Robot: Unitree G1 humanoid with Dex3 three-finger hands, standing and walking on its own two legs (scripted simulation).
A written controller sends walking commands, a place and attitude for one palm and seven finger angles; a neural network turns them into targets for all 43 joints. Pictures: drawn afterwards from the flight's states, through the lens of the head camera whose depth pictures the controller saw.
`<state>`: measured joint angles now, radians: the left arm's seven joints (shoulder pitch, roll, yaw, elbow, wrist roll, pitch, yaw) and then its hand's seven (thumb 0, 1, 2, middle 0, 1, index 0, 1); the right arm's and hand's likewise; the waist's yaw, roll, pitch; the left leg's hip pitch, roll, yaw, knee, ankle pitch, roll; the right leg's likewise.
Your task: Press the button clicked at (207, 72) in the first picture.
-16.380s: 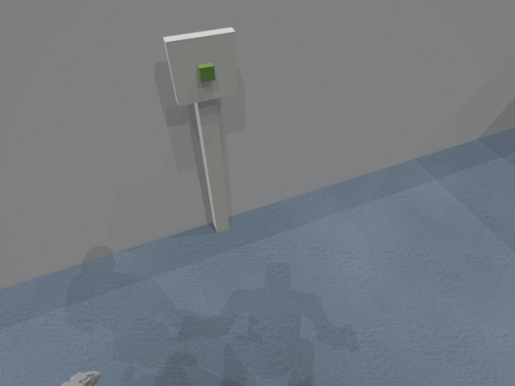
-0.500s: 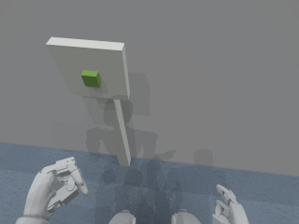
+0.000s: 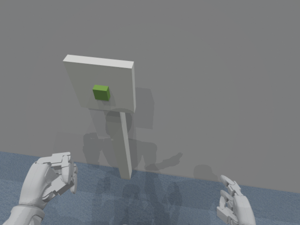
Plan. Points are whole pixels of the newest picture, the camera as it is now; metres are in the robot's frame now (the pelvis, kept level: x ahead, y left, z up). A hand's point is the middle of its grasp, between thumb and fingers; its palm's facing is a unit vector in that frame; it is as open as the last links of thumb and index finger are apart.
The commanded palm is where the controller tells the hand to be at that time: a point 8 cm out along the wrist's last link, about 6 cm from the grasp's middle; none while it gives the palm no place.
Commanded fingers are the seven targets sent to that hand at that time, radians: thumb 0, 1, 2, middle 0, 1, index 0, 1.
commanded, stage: raise the hand and make a fist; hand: left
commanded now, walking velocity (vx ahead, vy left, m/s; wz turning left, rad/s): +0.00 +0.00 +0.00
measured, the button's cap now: (102, 92) +0.45 +0.17 +0.10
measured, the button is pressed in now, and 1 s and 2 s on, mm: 0 0 0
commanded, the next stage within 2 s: aim a knuckle at the button in 0.66 s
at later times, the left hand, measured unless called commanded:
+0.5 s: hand (67, 165) +0.23 +0.20 +0.09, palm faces -0.05 -1.00 -0.04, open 3.1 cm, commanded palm +0.20 +0.26 +0.10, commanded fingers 0.00 0.90 0.90 -1.30 -1.50 -1.30 -1.50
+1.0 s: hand (73, 160) +0.24 +0.19 +0.09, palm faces -0.06 -1.00 -0.03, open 3.1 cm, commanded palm +0.23 +0.25 +0.10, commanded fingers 0.00 0.90 0.90 -1.30 -1.50 -1.30 -1.50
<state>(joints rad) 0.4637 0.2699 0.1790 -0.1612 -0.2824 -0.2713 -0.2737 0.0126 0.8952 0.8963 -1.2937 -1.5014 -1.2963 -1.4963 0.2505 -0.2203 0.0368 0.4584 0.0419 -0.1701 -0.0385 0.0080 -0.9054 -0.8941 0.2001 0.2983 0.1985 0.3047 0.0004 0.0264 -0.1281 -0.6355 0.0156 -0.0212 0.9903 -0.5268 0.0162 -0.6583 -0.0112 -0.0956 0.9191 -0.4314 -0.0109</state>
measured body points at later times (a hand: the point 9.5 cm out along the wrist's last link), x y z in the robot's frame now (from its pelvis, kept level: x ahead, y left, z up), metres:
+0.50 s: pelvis +0.00 +0.00 +0.02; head +0.02 +0.00 +0.47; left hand +0.23 +0.26 +0.10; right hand +0.16 -0.25 -0.05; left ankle -0.02 +0.10 -0.68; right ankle +0.02 -0.12 -0.68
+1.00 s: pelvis -0.01 +0.00 +0.01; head +0.02 +0.00 +0.46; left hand +0.24 +0.25 +0.09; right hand +0.17 -0.24 -0.06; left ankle -0.02 +0.10 -0.68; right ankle +0.02 -0.12 -0.68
